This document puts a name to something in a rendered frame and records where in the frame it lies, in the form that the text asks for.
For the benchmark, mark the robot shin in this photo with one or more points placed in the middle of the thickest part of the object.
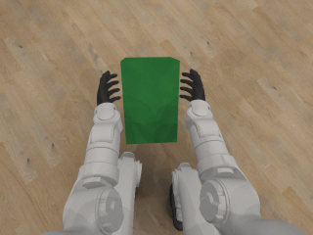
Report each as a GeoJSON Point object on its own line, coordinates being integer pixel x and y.
{"type": "Point", "coordinates": [126, 154]}
{"type": "Point", "coordinates": [177, 200]}

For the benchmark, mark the left robot forearm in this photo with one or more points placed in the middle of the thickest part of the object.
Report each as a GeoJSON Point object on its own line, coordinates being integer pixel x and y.
{"type": "Point", "coordinates": [101, 159]}

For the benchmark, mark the left robot upper arm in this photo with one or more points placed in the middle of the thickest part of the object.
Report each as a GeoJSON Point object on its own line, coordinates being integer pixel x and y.
{"type": "Point", "coordinates": [95, 211]}

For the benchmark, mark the right robot upper arm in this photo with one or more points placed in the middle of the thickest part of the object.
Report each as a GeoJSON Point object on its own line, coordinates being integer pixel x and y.
{"type": "Point", "coordinates": [232, 206]}

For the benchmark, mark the carton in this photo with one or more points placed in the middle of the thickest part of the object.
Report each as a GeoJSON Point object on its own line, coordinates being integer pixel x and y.
{"type": "Point", "coordinates": [150, 93]}

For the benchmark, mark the robot left hand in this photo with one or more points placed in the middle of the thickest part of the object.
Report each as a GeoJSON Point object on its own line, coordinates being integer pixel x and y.
{"type": "Point", "coordinates": [103, 93]}

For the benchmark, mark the robot right hand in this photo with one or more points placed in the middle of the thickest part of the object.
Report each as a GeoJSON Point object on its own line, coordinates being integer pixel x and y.
{"type": "Point", "coordinates": [197, 91]}

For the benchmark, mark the robot right shin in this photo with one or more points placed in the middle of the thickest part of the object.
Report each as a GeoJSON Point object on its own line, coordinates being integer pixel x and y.
{"type": "Point", "coordinates": [177, 200]}

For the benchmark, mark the right robot forearm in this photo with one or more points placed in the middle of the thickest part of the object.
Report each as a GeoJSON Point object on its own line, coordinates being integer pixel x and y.
{"type": "Point", "coordinates": [208, 144]}

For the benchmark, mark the robot left shin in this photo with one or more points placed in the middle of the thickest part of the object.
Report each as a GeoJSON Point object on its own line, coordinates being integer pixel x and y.
{"type": "Point", "coordinates": [126, 154]}

